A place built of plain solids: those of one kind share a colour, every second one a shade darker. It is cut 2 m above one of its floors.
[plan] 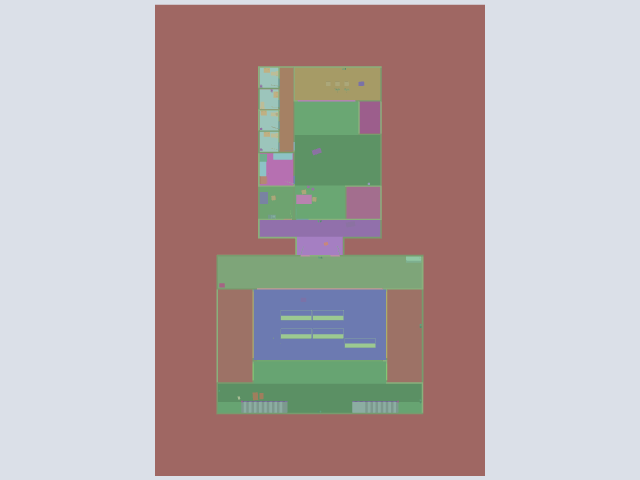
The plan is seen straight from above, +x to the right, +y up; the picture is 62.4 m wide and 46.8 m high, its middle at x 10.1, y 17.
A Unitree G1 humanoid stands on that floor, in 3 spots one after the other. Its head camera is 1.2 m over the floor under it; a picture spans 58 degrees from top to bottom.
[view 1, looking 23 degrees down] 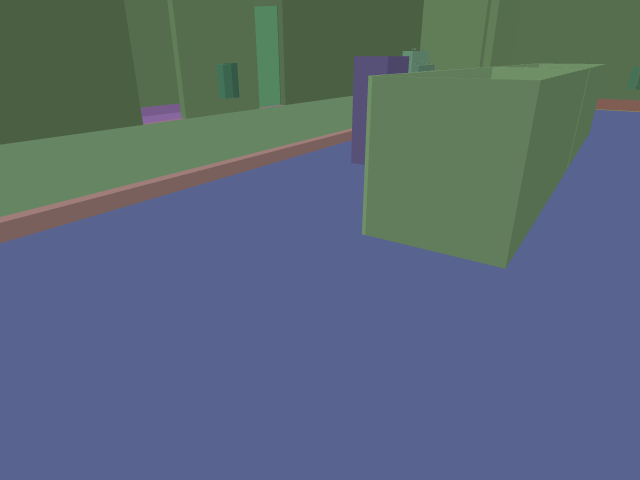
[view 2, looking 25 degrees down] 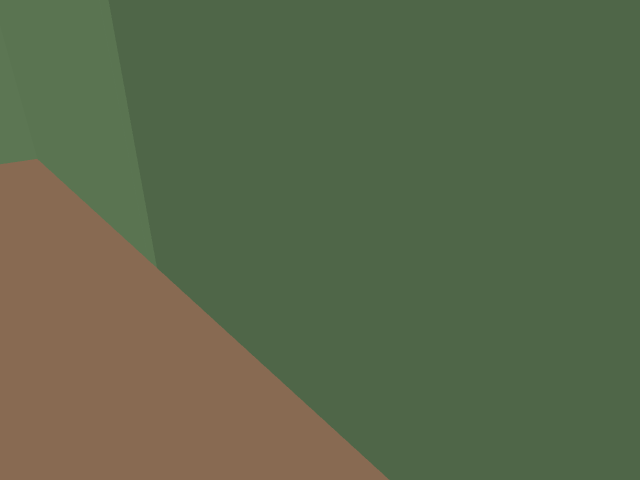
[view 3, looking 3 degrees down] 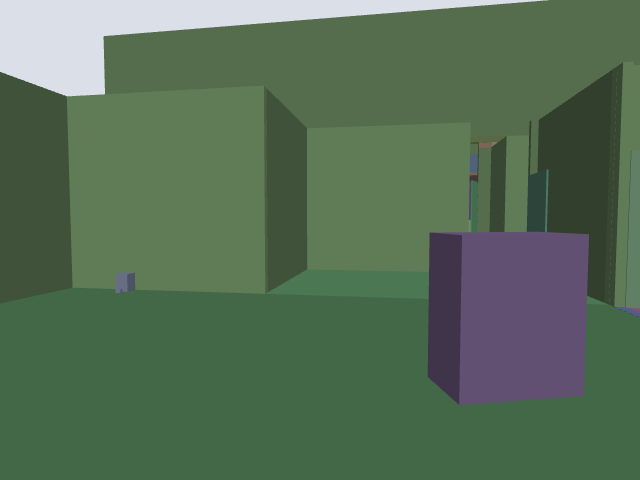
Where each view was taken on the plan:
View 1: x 3.67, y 8.78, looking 34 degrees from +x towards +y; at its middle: floor_chapel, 3.07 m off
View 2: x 6.78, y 28.23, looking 49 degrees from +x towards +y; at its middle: wall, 1.23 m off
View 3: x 10.53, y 28.82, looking -80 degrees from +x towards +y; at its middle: wall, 9.92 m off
